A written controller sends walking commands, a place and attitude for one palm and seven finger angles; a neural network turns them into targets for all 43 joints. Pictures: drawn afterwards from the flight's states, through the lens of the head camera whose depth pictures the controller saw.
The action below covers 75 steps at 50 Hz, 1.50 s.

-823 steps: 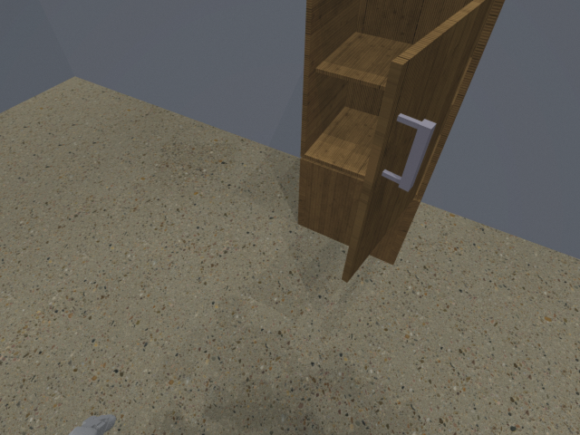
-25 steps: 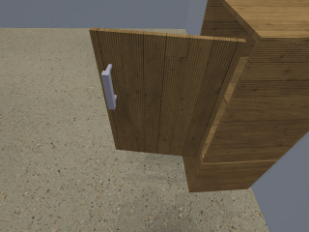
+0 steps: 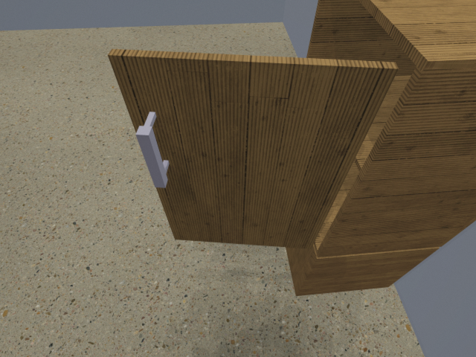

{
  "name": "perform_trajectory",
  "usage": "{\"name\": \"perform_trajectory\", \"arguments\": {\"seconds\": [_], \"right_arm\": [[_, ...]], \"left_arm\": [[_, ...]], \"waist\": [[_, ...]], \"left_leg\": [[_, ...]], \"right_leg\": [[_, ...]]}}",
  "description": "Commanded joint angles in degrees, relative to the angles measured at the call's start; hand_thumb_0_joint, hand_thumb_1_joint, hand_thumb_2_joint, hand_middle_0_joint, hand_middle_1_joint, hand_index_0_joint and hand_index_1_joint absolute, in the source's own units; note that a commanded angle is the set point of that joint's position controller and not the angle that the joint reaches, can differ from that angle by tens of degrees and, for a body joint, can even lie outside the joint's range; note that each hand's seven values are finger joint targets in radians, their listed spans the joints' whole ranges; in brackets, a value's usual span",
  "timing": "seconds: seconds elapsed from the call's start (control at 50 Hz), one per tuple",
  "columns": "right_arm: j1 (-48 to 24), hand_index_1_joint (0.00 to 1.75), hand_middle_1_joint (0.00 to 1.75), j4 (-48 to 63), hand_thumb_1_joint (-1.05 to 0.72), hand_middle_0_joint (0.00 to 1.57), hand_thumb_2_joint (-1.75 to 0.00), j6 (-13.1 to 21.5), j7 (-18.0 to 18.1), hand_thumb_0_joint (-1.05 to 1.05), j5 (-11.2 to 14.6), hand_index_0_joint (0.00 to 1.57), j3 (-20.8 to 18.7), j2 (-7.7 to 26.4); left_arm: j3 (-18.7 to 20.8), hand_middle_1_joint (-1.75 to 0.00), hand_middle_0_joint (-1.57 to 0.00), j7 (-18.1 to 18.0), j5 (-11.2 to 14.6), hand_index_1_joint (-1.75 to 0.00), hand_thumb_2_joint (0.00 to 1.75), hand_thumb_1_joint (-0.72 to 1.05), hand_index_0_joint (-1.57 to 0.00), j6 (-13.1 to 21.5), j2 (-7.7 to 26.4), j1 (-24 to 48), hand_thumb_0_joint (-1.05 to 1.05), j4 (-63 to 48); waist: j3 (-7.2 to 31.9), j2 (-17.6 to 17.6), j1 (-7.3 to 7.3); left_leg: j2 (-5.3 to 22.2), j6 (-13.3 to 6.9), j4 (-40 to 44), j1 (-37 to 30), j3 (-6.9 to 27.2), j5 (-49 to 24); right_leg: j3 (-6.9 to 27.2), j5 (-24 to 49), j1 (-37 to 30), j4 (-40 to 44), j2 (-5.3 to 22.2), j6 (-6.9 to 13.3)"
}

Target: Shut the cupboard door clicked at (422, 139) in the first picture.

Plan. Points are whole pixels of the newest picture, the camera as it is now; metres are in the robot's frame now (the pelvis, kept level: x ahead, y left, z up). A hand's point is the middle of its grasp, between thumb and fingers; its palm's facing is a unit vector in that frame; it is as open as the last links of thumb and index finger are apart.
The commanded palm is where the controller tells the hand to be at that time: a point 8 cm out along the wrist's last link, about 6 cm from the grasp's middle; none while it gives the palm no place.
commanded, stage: come to a stop and stand still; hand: left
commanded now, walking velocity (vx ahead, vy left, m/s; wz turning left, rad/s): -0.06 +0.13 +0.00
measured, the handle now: (156, 151) +0.44 +0.18 +0.08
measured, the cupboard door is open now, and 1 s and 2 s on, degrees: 81 81 81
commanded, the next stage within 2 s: look again from close up in 0.74 s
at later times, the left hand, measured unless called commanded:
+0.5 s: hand out of the picture +0.04 +0.22 -0.17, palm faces +0.02 -0.97 -0.26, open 7.4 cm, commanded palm none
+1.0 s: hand out of the picture +0.04 +0.26 -0.15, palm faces -0.01 -0.95 -0.31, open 7.4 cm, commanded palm none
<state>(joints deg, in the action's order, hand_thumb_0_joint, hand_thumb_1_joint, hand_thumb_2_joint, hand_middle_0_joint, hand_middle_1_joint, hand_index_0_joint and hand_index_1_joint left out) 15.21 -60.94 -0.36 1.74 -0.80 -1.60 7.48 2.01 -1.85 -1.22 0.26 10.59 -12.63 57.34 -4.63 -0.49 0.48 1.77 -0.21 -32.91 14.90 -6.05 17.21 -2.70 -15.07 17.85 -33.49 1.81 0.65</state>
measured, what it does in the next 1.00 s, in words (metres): stands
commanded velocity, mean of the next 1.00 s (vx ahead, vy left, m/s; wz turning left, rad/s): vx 0.00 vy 0.01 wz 0.00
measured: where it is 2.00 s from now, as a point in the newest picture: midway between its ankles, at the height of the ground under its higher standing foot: outside the picture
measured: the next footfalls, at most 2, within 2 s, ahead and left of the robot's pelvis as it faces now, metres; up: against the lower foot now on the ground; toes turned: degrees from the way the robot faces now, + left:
none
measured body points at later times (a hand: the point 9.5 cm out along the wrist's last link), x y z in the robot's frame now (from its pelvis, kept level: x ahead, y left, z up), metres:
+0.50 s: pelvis +0.00 +0.02 +0.00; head -0.01 +0.03 +0.45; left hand +0.04 +0.27 -0.15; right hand +0.06 -0.22 -0.14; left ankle +0.00 +0.11 -0.73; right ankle +0.03 -0.11 -0.73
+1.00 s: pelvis -0.01 +0.03 +0.01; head -0.01 +0.03 +0.46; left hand +0.04 +0.31 -0.13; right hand +0.07 -0.25 -0.12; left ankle +0.00 +0.11 -0.73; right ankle +0.03 -0.11 -0.73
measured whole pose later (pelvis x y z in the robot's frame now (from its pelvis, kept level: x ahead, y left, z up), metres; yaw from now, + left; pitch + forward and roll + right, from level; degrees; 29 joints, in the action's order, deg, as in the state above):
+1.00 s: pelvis -0.01 +0.03 +0.01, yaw +0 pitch -3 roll +0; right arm 8.3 -60.6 1.1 -0.3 -0.9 -1.3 17.0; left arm -0.1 -0.8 -1.1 0.2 17.3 -12.0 59.2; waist -2.0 -0.4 -0.4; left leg -1.3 -2.8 -25.8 10.1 -5.0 13.3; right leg -2.2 -10.1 13.2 -26.0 3.4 -1.6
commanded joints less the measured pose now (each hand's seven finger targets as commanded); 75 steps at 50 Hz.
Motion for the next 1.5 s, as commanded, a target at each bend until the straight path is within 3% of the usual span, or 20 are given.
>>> {"name": "perform_trajectory", "arguments": {"seconds": [0.0,0.04,0.08,0.12,0.16,0.2,0.22,0.24,0.26,0.32,0.34,0.4,0.44,0.52,0.7,0.9,1.32,1.44,1.46,1.48], "right_arm": [[5.01,0.3,0.3,2.08,-0.9,0.2,-0.9,-0.38,-0.26,0.0,0.26,0.2,-1.11,3.32],[5.08,0.3,0.3,1.61,-0.9,0.2,-0.9,-0.41,-0.3,0.0,0.37,0.2,-1.0,3.17],[5.75,0.3,0.3,1.04,-0.9,0.2,-0.9,-0.3,-0.33,0.0,0.43,0.2,-0.78,3.46],[4.09,0.3,0.3,1.22,-0.9,0.2,-0.9,-0.02,-0.45,0.0,0.13,0.2,-0.84,4.84],[0.92,0.3,0.3,2.2,-0.9,0.2,-0.9,0.42,-0.61,0.0,-0.18,0.2,-0.51,5.64],[-0.12,0.3,0.3,2.78,-0.9,0.2,-0.9,0.8,-0.63,0.0,-0.18,0.2,-0.38,6.47],[-3.61,0.3,0.3,7.17,-0.9,0.2,-0.9,1.17,-0.61,0.0,-1.04,0.2,-1.32,12.24],[-4.9,0.3,0.3,9.14,-0.9,0.2,-0.9,2.04,-1.0,0.0,-0.5,0.2,-2.05,10.23],[-3.29,0.3,0.3,9.35,-0.9,0.2,-0.9,1.61,-1.09,0.0,-0.42,0.2,-2.08,9.47],[0.25,0.3,0.3,9.61,-0.9,0.2,-0.9,0.6,-1.25,0.0,-0.78,0.2,-1.7,7.78],[0.59,0.3,0.3,9.72,-0.9,0.2,-0.9,0.55,-1.27,0.0,-0.75,0.2,-2.09,8.28],[-0.1,0.3,0.3,10.0,-0.9,0.2,-0.9,1.43,-1.1,0.0,-0.48,0.2,-2.51,11.01],[-1.53,0.3,0.3,10.22,-0.9,0.2,-0.9,2.04,-1.06,0.0,-0.48,0.2,-2.31,12.33],[-3.69,0.3,0.3,9.79,-0.9,0.2,-0.9,2.8,-0.77,0.0,-0.4,0.2,-2.24,14.28],[-7.38,0.3,0.3,7.92,-0.9,0.2,-0.9,2.49,-1.19,0.0,-0.28,0.2,-2.25,17.68],[-9.32,0.3,0.3,4.74,-0.9,0.2,-0.9,2.73,-1.49,0.0,-0.06,0.2,-1.61,19.57],[-8.75,0.3,0.3,-0.76,-0.9,0.2,-0.9,2.38,-1.66,0.0,0.18,0.2,-0.75,19.08],[-8.42,0.3,0.3,-1.57,-0.9,0.2,-0.9,2.5,-1.6,0.0,0.22,0.2,-0.73,18.74],[-4.82,0.3,0.3,1.56,-0.9,0.2,-0.9,2.7,-1.74,0.0,0.87,0.2,0.14,14.68],[-1.22,0.3,0.3,19.51,-0.9,0.2,-0.9,10.35,5.15,0.0,-0.65,0.2,-3.65,24.09]], "left_arm": [[0.63,-0.3,-0.2,-0.41,0.08,-0.3,0.9,0.9,-0.2,0.93,7.55,-4.43,0.0,-1.93],[0.61,-0.3,-0.2,-0.57,0.05,-0.3,0.9,0.9,-0.2,0.84,7.34,-2.68,0.0,-2.46],[0.79,-0.3,-0.2,-0.56,0.29,-0.3,0.9,0.9,-0.2,0.58,7.52,-1.2,0.0,-2.81],[0.65,-0.3,-0.2,-0.4,0.29,-0.3,0.9,0.9,-0.2,-0.11,6.18,-0.54,0.0,-3.24],[0.42,-0.3,-0.2,-0.3,0.27,-0.3,0.9,0.9,-0.2,-0.7,4.64,-0.65,0.0,-3.17],[0.21,-0.3,-0.2,-0.17,0.16,-0.3,0.9,0.9,-0.2,-0.69,3.92,-2.54,0.0,-2.2],[-0.78,-0.3,-0.2,-0.76,0.05,-0.3,0.9,0.9,-0.2,0.52,13.85,-2.84,0.0,-4.21],[-0.03,-0.3,-0.2,-0.98,0.39,-0.3,0.9,0.9,-0.2,-0.24,9.35,-5.81,0.0,-5.39],[-0.51,-0.3,-0.2,-0.89,0.04,-0.3,0.9,0.9,-0.2,0.05,8.88,-4.83,0.0,-5.71],[-0.54,-0.3,-0.2,-0.85,-0.05,-0.3,0.9,0.9,-0.2,0.42,8.84,-2.37,0.0,-7.67],[-0.2,-0.3,-0.2,-0.87,-0.1,-0.3,0.9,0.9,-0.2,0.44,9.19,-1.5,0.0,-7.98],[0.1,-0.3,-0.2,-0.63,-0.15,-0.3,0.9,0.9,-0.2,0.54,9.56,-1.32,0.0,-8.26],[-0.05,-0.3,-0.2,-0.42,-0.07,-0.3,0.9,0.9,-0.2,0.81,9.55,-2.75,0.0,-7.41],[0.01,-0.3,-0.2,-0.23,0.02,-0.3,0.9,0.9,-0.2,1.01,10.17,-3.33,0.0,-6.25],[0.21,-0.3,-0.2,0.21,-0.05,-0.3,0.9,0.9,-0.2,0.98,13.84,-0.51,0.0,-4.71],[-0.17,-0.3,-0.2,0.48,0.13,-0.3,0.9,0.9,-0.2,1.37,16.21,1.92,0.0,-2.3],[-0.87,-0.3,-0.2,0.51,0.26,-0.3,0.9,0.9,-0.2,1.41,16.37,3.53,0.0,1.37],[-0.81,-0.3,-0.2,0.45,0.26,-0.3,0.9,0.9,-0.2,1.52,16.01,3.47,0.0,1.78],[-1.91,-0.3,-0.2,-1.52,0.21,-0.3,0.9,0.9,-0.2,1.38,9.82,-2.11,0.0,3.51],[37.62,-0.3,-0.2,0.29,5.07,-0.3,0.9,0.9,-0.2,16.46,55.06,47.8,0.0,-78.37]], "waist": [[7.43,-12.18,0.01],[6.74,-10.4,0.47],[6.47,-7.33,0.99],[4.72,0.24,0.0],[1.47,6.11,-1.43],[1.81,5.04,-2.24],[0.45,7.52,-1.04],[7.63,4.17,-2.87],[11.06,3.49,-1.14],[6.44,-4.8,0.72],[3.71,-5.09,1.47],[1.46,2.09,1.1],[3.26,3.38,-0.14],[5.16,3.25,-1.08],[3.18,1.4,-0.45],[4.83,0.7,-0.31],[3.48,-0.39,-0.48],[4.95,-0.1,-0.46],[7.04,4.13,0.06],[17.0,-5.86,5.12]], "left_leg": [[-0.34,0.98,-4.48,1.62,2.56,6.85],[-0.45,1.2,-2.8,0.72,3.07,5.4],[0.2,1.13,4.68,-2.99,3.5,-1.77],[3.08,0.0,8.74,-4.94,5.51,-9.65],[5.55,-1.85,13.49,1.56,9.23,-7.96],[5.72,-2.37,15.4,3.61,9.92,-4.72],[1.79,-1.67,14.1,3.68,8.54,-8.37],[4.78,-1.7,8.0,2.29,9.34,-3.84],[2.93,-1.66,5.93,0.97,8.58,-2.53],[0.58,-1.29,2.19,1.64,6.63,1.68],[0.54,-1.28,1.74,1.78,6.76,1.43],[3.32,-2.48,7.21,3.75,10.13,1.04],[4.72,-3.29,9.5,4.1,11.09,-2.6],[5.51,-3.75,9.4,0.84,10.4,-12.62],[4.82,-2.99,13.56,0.24,10.52,-1.24],[4.75,-2.36,14.8,-2.68,9.84,-4.38],[4.72,-1.51,17.24,-3.67,9.49,-4.57],[4.79,-1.37,17.18,-4.51,9.34,-6.3],[6.57,-0.16,10.22,-4.05,5.34,-8.84],[2.05,-2.06,6.46,-9.09,12.41,-11.49]], "right_leg": [[13.75,32.17,-6.71,10.92,14.79,8.1],[12.76,31.66,-6.47,10.18,13.98,8.34],[11.65,24.98,-4.83,9.07,12.03,6.77],[8.27,13.07,-1.79,8.56,7.61,3.59],[5.56,4.91,-4.2,7.43,3.57,1.14],[4.86,4.03,-6.86,7.43,2.87,0.8],[3.8,3.03,-8.24,5.02,1.96,1.24],[5.53,-1.2,-6.04,4.32,4.26,1.28],[6.94,-0.21,-6.23,5.88,5.52,2.27],[11.42,-9.35,0.83,11.07,7.53,3.32],[11.21,-11.17,4.26,11.84,7.74,3.33],[6.5,-5.6,4.26,7.19,4.13,2.12],[4.57,0.91,-0.5,5.17,2.76,1.42],[3.55,7.57,-3.83,4.59,3.09,1.05],[5.34,3.78,-3.56,8.56,4.34,1.0],[6.02,5.16,-5.65,11.62,5.72,0.82],[6.43,4.4,-7.54,15.77,6.54,0.45],[6.23,5.82,-8.83,15.81,6.67,0.37],[3.74,7.43,-8.71,9.86,6.47,-0.16],[2.83,8.41,-12.42,-1.78,3.28,0.68]]}}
